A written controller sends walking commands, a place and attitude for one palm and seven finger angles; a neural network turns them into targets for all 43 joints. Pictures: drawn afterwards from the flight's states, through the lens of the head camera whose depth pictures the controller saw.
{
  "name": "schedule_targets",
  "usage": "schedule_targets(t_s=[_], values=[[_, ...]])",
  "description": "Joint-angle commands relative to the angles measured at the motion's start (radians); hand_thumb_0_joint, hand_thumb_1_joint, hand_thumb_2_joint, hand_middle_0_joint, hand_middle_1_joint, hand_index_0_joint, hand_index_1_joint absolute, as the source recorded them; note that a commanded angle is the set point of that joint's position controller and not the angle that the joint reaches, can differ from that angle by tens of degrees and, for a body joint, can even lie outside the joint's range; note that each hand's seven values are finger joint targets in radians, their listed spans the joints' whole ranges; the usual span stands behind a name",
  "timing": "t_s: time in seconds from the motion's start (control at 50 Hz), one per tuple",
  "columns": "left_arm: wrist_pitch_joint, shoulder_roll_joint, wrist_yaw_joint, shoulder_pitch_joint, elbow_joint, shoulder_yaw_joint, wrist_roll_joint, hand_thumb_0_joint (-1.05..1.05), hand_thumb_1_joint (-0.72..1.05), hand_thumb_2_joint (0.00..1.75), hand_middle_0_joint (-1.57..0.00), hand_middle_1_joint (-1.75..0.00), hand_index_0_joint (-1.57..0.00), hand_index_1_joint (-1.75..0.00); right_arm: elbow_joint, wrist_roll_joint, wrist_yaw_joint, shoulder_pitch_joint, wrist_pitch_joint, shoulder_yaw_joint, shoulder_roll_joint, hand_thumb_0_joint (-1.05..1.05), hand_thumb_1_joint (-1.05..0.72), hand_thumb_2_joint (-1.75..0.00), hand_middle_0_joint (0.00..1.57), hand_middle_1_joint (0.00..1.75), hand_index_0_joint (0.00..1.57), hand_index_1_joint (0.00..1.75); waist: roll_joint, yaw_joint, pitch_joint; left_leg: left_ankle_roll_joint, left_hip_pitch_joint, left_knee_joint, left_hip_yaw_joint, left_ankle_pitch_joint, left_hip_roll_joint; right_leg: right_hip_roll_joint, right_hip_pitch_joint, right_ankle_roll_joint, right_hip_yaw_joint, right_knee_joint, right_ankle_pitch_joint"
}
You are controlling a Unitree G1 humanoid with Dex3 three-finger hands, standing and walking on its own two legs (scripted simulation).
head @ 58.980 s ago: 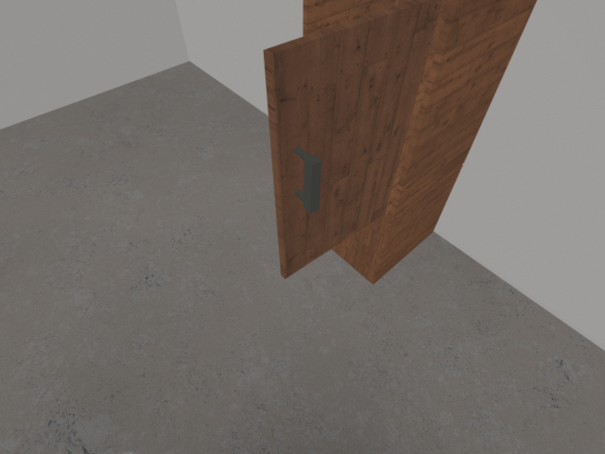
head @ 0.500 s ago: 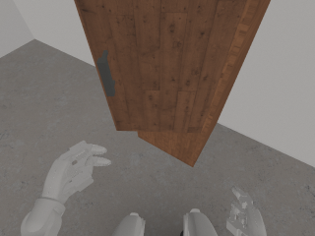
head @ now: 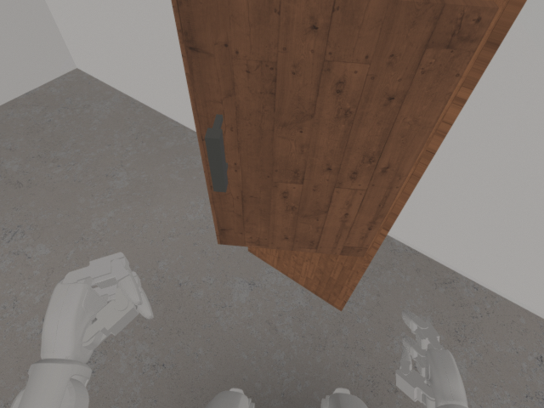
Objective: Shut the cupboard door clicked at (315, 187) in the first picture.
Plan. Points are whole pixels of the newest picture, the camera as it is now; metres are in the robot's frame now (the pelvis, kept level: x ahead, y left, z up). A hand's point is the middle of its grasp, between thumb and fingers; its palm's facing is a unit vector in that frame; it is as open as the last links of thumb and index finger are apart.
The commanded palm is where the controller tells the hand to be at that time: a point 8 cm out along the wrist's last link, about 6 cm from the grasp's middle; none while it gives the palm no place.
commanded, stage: raise the hand and make a fist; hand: left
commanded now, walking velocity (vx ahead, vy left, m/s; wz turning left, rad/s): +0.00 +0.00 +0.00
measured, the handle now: (219, 154) +0.49 +0.14 +0.08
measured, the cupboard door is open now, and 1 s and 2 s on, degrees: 30 30 30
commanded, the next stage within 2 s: bring the fist close to the handle in 0.68 s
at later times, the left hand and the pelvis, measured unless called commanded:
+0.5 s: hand (173, 301) +0.23 +0.15 +0.07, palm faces -0.04 -1.00 -0.03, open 3.1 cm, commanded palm +0.21 +0.21 +0.08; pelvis +0.01 -0.03 +0.01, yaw +0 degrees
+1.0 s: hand (170, 284) +0.25 +0.15 +0.09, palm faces +0.01 -1.00 -0.02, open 3.1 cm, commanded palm +0.23 +0.20 +0.08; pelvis -0.01 -0.03 +0.00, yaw +1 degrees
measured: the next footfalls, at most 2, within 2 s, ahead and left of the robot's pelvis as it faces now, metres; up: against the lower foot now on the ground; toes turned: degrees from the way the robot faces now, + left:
none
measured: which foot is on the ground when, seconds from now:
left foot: down 0.00-1.00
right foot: down 0.00-1.00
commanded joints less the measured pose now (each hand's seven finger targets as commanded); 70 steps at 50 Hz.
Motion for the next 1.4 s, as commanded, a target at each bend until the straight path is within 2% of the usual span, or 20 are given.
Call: schedule_targets(t_s=[0.0, 0.1, 0.14, 0.2, 0.28, 0.3, 0.4, 0.46, 0.5, 0.56, 0.64, 0.72, 0.8, 0.88, 0.98, 1.06, 1.12, 1.2, 1.3, 1.38], values=[[-0.003, 0.042, -0.059, -0.042, -0.097, -0.037, 0.015, 0.00, 0.90, 0.90, -1.30, -1.50, -1.30, -1.50, -0.129, 0.009, -0.007, 0.014, -0.019, -0.058, -0.152, 0.00, -0.90, -0.90, 0.20, 0.30, 0.20, 0.30, 0.027, -0.045, -0.104, -0.062, 0.067, -0.237, -0.025, 0.408, 0.025, 0.069, 0.134, -0.066, -0.075, -0.075, 0.186], [0.020, 0.161, -0.087, -0.112, -0.179, 0.094, -0.014, 0.00, 0.90, 0.90, -1.30, -1.50, -1.30, -1.50, -0.146, 0.010, -0.021, 0.006, -0.015, -0.055, -0.147, 0.00, -0.90, -0.90, 0.20, 0.30, 0.20, 0.30, 0.051, -0.007, -0.217, -0.056, 0.108, -0.240, -0.009, 0.440, 0.011, 0.068, 0.234, -0.072, -0.058, -0.087, 0.255], [-0.001, 0.162, -0.075, -0.121, -0.217, 0.126, -0.037, 0.00, 0.90, 0.90, -1.30, -1.50, -1.30, -1.50, -0.149, 0.009, -0.022, 0.004, -0.014, -0.050, -0.129, 0.00, -0.90, -0.90, 0.20, 0.30, 0.20, 0.30, 0.055, 0.007, -0.254, -0.062, 0.132, -0.243, -0.007, 0.491, 0.009, 0.066, 0.272, -0.073, -0.059, -0.083, 0.301], [-0.035, 0.156, -0.053, -0.119, -0.221, 0.142, -0.056, 0.00, 0.90, 0.90, -1.30, -1.50, -1.30, -1.50, -0.135, 0.007, -0.022, -0.001, -0.015, -0.045, -0.122, 0.00, -0.90, -0.90, 0.20, 0.30, 0.20, 0.30, 0.066, 0.012, -0.248, -0.058, 0.130, -0.237, 0.000, 0.511, 0.007, 0.068, 0.291, -0.073, -0.053, -0.089, 0.331], [-0.018, 0.082, -0.079, -0.094, -0.106, 0.063, -0.050, 0.00, 0.90, 0.90, -1.30, -1.50, -1.30, -1.50, -0.114, 0.012, -0.018, 0.007, -0.013, -0.051, -0.133, 0.00, -0.90, -0.90, 0.20, 0.30, 0.20, 0.30, 0.032, -0.021, -0.180, -0.048, 0.099, -0.237, 0.014, 0.448, 0.008, 0.061, 0.265, -0.063, -0.048, -0.113, 0.313], [-0.002, 0.070, -0.093, -0.080, -0.065, 0.044, -0.045, 0.00, 0.90, 0.90, -1.30, -1.50, -1.30, -1.50, -0.114, 0.015, -0.017, 0.008, -0.011, -0.052, -0.137, 0.00, -0.90, -0.90, 0.20, 0.30, 0.20, 0.30, -0.011, -0.030, -0.151, -0.041, 0.078, -0.238, 0.012, 0.430, 0.009, 0.062, 0.269, -0.064, -0.046, -0.124, 0.302], [0.028, 0.142, -0.125, -0.103, -0.067, 0.094, -0.053, 0.00, 0.90, 0.90, -1.30, -1.50, -1.30, -1.50, -0.134, 0.021, -0.026, -0.012, -0.010, -0.060, -0.150, 0.00, -0.90, -0.90, 0.20, 0.30, 0.20, 0.30, -0.040, -0.007, -0.159, -0.027, 0.033, -0.246, 0.029, 0.320, -0.004, 0.044, 0.312, -0.061, -0.002, -0.171, 0.199], [-0.019, 0.157, -0.096, -0.131, -0.129, 0.142, -0.066, 0.00, 0.90, 0.90, -1.30, -1.50, -1.30, -1.50, -0.139, 0.015, -0.029, -0.015, -0.013, -0.058, -0.130, 0.00, -0.90, -0.90, 0.20, 0.30, 0.20, 0.30, -0.053, 0.007, -0.202, -0.025, 0.035, -0.237, 0.037, 0.334, -0.006, 0.038, 0.351, -0.056, 0.023, -0.170, 0.213], [-0.064, 0.179, -0.066, -0.143, -0.162, 0.169, -0.069, 0.00, 0.90, 0.90, -1.30, -1.50, -1.30, -1.50, -0.130, 0.010, -0.028, -0.022, -0.018, -0.055, -0.123, 0.00, -0.90, -0.90, 0.20, 0.30, 0.20, 0.30, -0.010, 0.019, -0.212, -0.027, 0.029, -0.231, 0.037, 0.338, -0.006, 0.039, 0.361, -0.062, 0.030, -0.158, 0.217], [-0.097, 0.118, -0.053, -0.126, -0.109, 0.114, -0.060, 0.00, 0.90, 0.90, -1.30, -1.50, -1.30, -1.50, -0.114, 0.011, -0.022, -0.019, -0.022, -0.055, -0.121, 0.00, -0.90, -0.90, 0.20, 0.30, 0.20, 0.30, -0.012, -0.005, -0.162, -0.027, 0.013, -0.223, 0.043, 0.294, -0.005, 0.037, 0.308, -0.058, 0.032, -0.164, 0.166], [-0.059, 0.087, -0.105, -0.102, -0.016, 0.044, -0.049, 0.00, 0.90, 0.90, -1.30, -1.50, -1.30, -1.50, -0.114, 0.022, -0.021, -0.016, -0.018, -0.060, -0.140, 0.00, -0.90, -0.90, 0.20, 0.30, 0.20, 0.30, -0.045, -0.027, -0.096, -0.022, -0.020, -0.217, 0.047, 0.213, -0.006, 0.028, 0.262, -0.053, 0.063, -0.214, 0.032], [-0.025, 0.137, -0.127, -0.130, -0.064, 0.078, -0.056, 0.00, 0.90, 0.90, -1.30, -1.50, -1.30, -1.50, -0.136, 0.027, -0.030, -0.022, -0.017, -0.060, -0.142, 0.00, -0.90, -0.90, 0.20, 0.30, 0.20, 0.30, -0.057, -0.013, -0.144, -0.015, -0.009, -0.222, 0.046, 0.208, -0.009, 0.023, 0.305, -0.050, 0.081, -0.230, 0.001], [-0.066, 0.167, -0.083, -0.246, -0.126, 0.129, -0.067, 0.00, 0.90, 0.90, -1.30, -1.50, -1.30, -1.50, -0.122, 0.018, -0.040, -0.035, -0.024, -0.052, -0.130, 0.00, -0.90, -0.90, 0.20, 0.30, 0.20, 0.30, -0.048, -0.012, -0.161, -0.016, -0.001, -0.214, 0.038, 0.227, -0.004, 0.034, 0.299, -0.054, 0.067, -0.205, 0.026], [-0.094, 0.089, -0.065, -0.346, -0.032, 0.054, -0.049, 0.00, 0.90, 0.90, -1.30, -1.50, -1.30, -1.50, -0.087, 0.019, -0.037, -0.036, -0.038, -0.046, -0.131, 0.00, -0.90, -0.90, 0.20, 0.30, 0.20, 0.30, -0.007, -0.038, -0.112, -0.023, 0.000, -0.221, 0.025, 0.173, -0.001, 0.043, 0.202, -0.057, 0.027, -0.174, -0.012], [-0.007, 0.060, -0.096, -0.386, 0.042, -0.035, -0.015, 0.00, 0.90, 0.90, -1.30, -1.50, -1.30, -1.50, -0.087, 0.027, -0.037, -0.013, -0.039, -0.049, -0.150, 0.00, -0.90, -0.90, 0.20, 0.30, 0.20, 0.30, 0.010, -0.042, -0.168, -0.020, 0.045, -0.254, 0.014, 0.203, -0.001, 0.043, 0.218, -0.059, -0.001, -0.162, 0.066], [0.042, 0.103, -0.051, -0.484, 0.027, 0.016, 0.004, 0.00, 0.90, 0.90, -1.30, -1.50, -1.30, -1.50, -0.095, 0.024, -0.035, -0.015, -0.022, -0.047, -0.146, 0.00, -0.90, -0.90, 0.20, 0.30, 0.20, 0.30, 0.006, -0.022, -0.214, -0.028, 0.079, -0.281, 0.004, 0.268, 0.004, 0.045, 0.254, -0.063, -0.021, -0.144, 0.136], [0.025, 0.103, 0.013, -0.521, 0.014, 0.056, 0.006, 0.00, 0.90, 0.90, -1.30, -1.50, -1.30, -1.50, -0.096, 0.013, -0.028, -0.024, -0.010, -0.045, -0.134, 0.00, -0.90, -0.90, 0.20, 0.30, 0.20, 0.30, -0.004, -0.005, -0.254, -0.033, 0.096, -0.283, 0.010, 0.323, 0.003, 0.047, 0.284, -0.064, -0.025, -0.130, 0.191], [-0.010, 0.063, 0.058, -0.522, 0.082, 0.027, 0.027, 0.00, 0.90, 0.90, -1.30, -1.50, -1.30, -1.50, -0.076, 0.005, -0.011, -0.016, 0.006, -0.045, -0.130, 0.00, -0.90, -0.90, 0.20, 0.30, 0.20, 0.30, -0.012, -0.008, -0.228, -0.038, 0.087, -0.282, 0.017, 0.354, 0.007, 0.047, 0.275, -0.068, -0.032, -0.120, 0.223], [0.006, 0.018, 0.031, -0.568, 0.163, -0.059, 0.066, 0.00, 0.90, 0.90, -1.30, -1.50, -1.30, -1.50, -0.065, 0.010, 0.000, 0.005, 0.033, -0.056, -0.144, 0.00, -0.90, -0.90, 0.20, 0.30, 0.20, 0.30, -0.023, -0.039, -0.202, -0.035, 0.090, -0.283, 0.024, 0.354, 0.014, 0.046, 0.253, -0.067, -0.029, -0.133, 0.234], [0.008, 0.032, 0.037, -0.747, 0.158, -0.052, 0.064, 0.00, 0.90, 0.90, -1.30, -1.50, -1.30, -1.50, -0.051, 0.013, -0.010, -0.001, 0.042, -0.056, -0.142, 0.00, -0.90, -0.90, 0.20, 0.30, 0.20, 0.30, -0.010, -0.052, -0.229, -0.035, 0.109, -0.284, 0.019, 0.327, 0.014, 0.043, 0.247, -0.066, -0.023, -0.140, 0.218]])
